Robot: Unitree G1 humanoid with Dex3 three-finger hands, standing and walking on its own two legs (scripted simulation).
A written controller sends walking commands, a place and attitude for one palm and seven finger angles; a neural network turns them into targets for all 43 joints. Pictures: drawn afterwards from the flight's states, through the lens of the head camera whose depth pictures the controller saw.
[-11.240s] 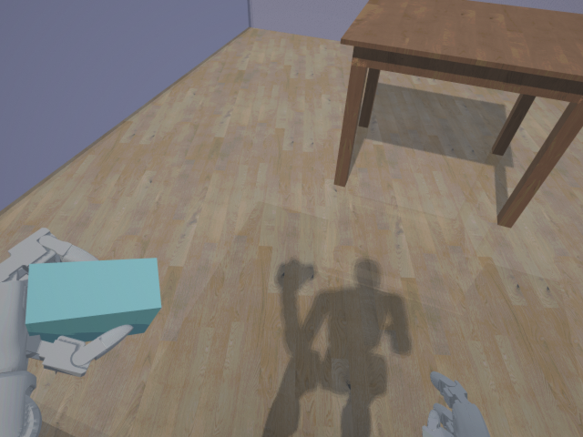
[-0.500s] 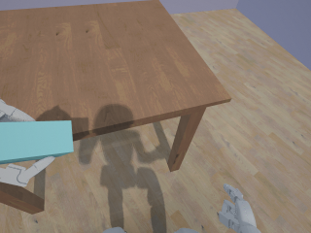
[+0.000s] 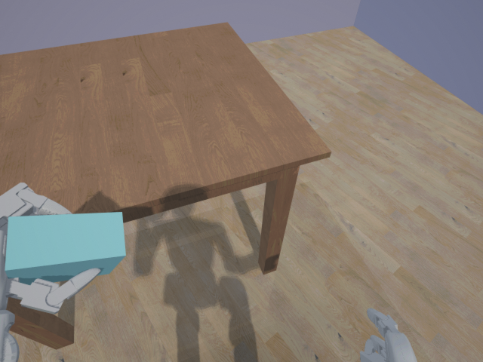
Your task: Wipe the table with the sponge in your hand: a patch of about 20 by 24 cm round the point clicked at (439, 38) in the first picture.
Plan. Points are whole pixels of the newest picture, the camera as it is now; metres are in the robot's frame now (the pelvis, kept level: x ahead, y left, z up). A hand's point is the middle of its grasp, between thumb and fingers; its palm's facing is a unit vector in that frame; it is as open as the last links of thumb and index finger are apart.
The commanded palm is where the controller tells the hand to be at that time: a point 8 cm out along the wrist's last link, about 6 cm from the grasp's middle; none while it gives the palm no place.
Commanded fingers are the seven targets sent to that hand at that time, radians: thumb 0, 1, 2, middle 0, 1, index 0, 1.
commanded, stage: come to a stop and stand still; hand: left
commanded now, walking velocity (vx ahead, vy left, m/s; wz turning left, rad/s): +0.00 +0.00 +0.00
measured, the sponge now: (83, 248) +0.23 +0.21 +0.15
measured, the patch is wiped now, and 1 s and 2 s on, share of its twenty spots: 0.00 0.00 0.00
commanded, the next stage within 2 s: look again from close up in 0.68 s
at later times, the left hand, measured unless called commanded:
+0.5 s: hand (20, 295) +0.17 +0.25 +0.16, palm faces +0.38 -0.84 -0.39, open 9.7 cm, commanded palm +0.11 +0.29 +0.18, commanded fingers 0.00 0.10 1.30 -1.20 -1.60 -1.20 -1.60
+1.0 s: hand (5, 256) +0.21 +0.28 +0.17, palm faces +0.38 -0.85 -0.36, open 9.7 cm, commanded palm +0.14 +0.31 +0.18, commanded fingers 0.00 0.10 1.30 -1.20 -1.60 -1.20 -1.60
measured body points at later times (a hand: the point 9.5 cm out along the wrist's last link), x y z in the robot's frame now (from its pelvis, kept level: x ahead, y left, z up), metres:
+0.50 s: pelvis -0.05 +0.01 +0.00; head -0.05 +0.01 +0.45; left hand +0.14 +0.29 +0.18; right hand +0.11 -0.20 -0.10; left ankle -0.02 +0.13 -0.74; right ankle +0.03 -0.04 -0.74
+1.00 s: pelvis -0.03 +0.03 +0.00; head -0.02 +0.04 +0.45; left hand +0.18 +0.32 +0.19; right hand +0.13 -0.20 -0.08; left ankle -0.02 +0.13 -0.74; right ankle +0.03 -0.04 -0.74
